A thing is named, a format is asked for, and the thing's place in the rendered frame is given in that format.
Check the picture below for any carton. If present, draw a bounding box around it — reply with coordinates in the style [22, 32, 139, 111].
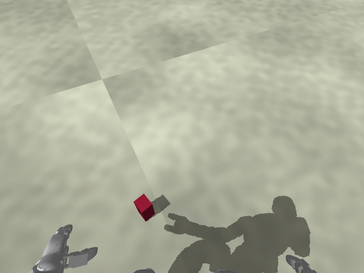
[134, 194, 155, 221]

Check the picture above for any left robot arm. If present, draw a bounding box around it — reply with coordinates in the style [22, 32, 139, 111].
[30, 254, 64, 273]

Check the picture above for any right robot hand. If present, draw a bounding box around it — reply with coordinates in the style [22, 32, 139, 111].
[286, 255, 317, 273]

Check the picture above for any left robot hand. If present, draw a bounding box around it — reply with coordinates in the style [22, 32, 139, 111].
[42, 224, 98, 269]

